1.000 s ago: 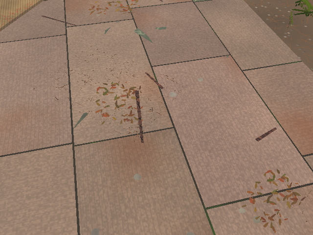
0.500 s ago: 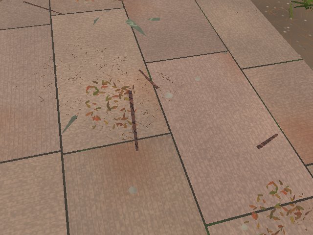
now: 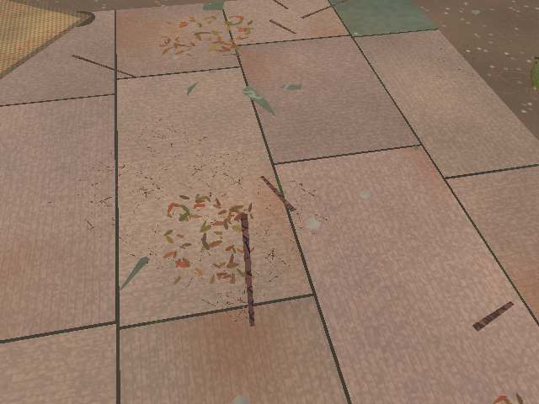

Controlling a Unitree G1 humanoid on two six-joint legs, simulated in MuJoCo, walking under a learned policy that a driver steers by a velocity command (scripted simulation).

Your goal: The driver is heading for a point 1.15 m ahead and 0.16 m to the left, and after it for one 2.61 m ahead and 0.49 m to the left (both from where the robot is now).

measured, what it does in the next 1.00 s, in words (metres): walks ahead: left foot, then right foot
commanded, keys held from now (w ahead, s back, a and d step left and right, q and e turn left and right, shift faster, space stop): w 0.50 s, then w+q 0.50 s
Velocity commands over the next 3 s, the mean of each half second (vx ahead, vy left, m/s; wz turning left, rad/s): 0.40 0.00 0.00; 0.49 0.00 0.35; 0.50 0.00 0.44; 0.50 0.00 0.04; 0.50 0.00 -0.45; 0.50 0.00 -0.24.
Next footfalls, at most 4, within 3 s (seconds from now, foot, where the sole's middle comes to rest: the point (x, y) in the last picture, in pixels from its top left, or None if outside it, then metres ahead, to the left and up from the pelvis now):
0.08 left None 0.02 0.10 -0.78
0.52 right None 0.34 -0.12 -0.78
1.08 left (255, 382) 0.61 0.06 -0.78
1.60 right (265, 265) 0.98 0.04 -0.78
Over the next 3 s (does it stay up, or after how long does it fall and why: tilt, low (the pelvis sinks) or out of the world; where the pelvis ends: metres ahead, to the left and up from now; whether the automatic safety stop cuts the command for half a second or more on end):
stays up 1.46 0.22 0.00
